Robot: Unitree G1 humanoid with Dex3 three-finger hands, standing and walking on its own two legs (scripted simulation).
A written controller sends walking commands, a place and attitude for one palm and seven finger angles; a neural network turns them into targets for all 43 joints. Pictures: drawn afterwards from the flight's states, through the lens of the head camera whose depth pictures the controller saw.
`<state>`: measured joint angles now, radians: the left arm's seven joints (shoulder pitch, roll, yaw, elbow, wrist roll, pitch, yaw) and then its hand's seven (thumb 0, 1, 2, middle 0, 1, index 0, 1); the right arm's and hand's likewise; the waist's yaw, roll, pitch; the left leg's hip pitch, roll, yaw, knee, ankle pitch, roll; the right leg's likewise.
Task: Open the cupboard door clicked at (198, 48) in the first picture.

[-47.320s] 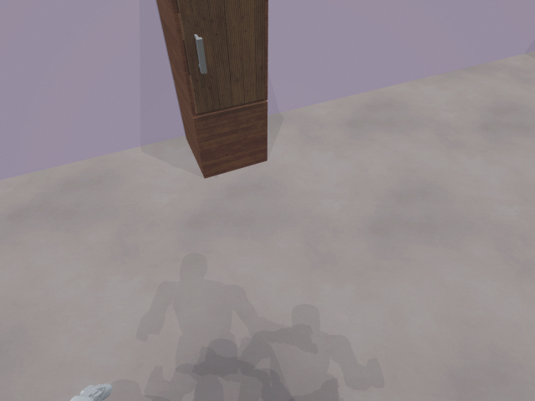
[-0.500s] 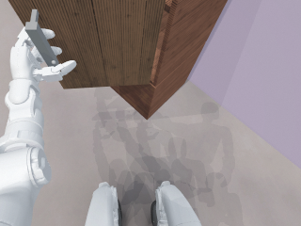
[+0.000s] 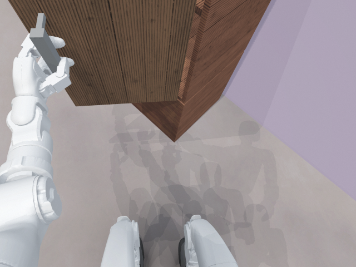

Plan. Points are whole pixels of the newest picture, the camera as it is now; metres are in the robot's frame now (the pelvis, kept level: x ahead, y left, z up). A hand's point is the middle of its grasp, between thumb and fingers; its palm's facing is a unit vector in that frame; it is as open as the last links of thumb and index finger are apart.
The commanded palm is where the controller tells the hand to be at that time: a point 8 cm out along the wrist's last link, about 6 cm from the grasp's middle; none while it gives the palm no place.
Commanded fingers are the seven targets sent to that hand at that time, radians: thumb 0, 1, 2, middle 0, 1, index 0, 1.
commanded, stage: pull the door open along its arc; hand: left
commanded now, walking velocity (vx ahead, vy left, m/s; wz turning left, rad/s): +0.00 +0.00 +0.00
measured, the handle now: (53, 50) +0.57 +0.23 +0.06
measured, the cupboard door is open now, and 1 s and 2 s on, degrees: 51 98 100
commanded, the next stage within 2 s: open thumb and fingers to let go in 1.00 s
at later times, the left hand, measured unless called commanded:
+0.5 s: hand (82, 116) +0.41 +0.16 +0.05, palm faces +0.17 -0.98 +0.08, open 6.4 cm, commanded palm +0.36 +0.20 +0.05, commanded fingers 0.00 0.90 0.90 -0.40 -1.35 -0.40 -1.35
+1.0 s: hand (144, 159) +0.32 +0.05 +0.06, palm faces +0.38 -0.93 -0.01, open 6.5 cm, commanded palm +0.26 +0.08 +0.05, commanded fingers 0.00 0.90 0.90 -0.40 -1.35 -0.40 -1.35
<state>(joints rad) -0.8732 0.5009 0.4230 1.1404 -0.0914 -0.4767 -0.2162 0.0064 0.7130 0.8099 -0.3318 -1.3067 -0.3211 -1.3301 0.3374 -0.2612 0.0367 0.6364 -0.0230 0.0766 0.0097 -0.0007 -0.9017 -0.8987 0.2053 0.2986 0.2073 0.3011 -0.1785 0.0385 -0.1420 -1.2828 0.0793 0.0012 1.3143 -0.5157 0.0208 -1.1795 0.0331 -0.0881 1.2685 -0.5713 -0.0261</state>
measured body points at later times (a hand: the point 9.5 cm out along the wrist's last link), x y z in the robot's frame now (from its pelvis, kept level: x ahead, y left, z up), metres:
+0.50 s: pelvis +0.02 +0.00 +0.03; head +0.13 +0.01 +0.46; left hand +0.40 +0.21 +0.05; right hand +0.11 -0.25 -0.09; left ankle +0.04 +0.11 -0.61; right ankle +0.01 -0.11 -0.61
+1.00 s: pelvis +0.01 -0.03 +0.03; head +0.08 -0.04 +0.47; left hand +0.30 +0.09 +0.06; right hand +0.19 -0.23 -0.09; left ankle +0.04 +0.11 -0.61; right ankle +0.01 -0.11 -0.61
